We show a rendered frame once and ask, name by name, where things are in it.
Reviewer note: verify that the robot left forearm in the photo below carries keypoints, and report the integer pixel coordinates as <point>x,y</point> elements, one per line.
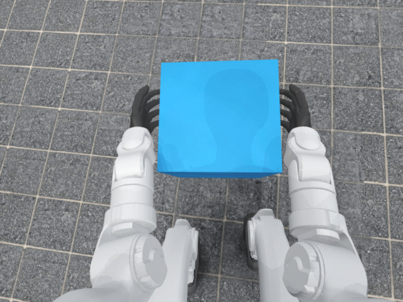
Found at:
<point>131,206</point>

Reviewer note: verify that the right robot shin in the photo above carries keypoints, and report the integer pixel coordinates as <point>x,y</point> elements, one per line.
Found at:
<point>264,212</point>

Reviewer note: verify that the robot left upper arm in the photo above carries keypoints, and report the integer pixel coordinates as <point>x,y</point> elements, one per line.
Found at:
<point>127,269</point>

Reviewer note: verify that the robot right thigh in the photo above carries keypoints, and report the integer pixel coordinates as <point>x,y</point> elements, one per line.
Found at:
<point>267,239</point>

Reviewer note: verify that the robot right forearm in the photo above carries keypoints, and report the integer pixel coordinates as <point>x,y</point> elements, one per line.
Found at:
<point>312,193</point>

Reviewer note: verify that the robot right hand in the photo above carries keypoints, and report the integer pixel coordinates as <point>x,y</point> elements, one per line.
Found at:
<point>299,110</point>

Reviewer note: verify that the robot left hand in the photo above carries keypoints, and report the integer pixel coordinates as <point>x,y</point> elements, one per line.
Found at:
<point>140,115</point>

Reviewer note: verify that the carton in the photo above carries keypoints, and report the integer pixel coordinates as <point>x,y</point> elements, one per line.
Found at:
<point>220,119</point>

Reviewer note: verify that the robot right upper arm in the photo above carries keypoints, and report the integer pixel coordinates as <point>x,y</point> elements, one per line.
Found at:
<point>318,272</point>

